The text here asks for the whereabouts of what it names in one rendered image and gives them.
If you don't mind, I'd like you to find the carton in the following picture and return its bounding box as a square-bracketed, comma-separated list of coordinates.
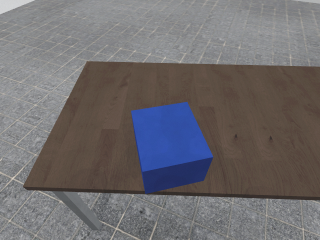
[131, 102, 213, 194]

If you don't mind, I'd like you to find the table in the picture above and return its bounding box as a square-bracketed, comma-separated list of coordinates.
[23, 61, 320, 231]

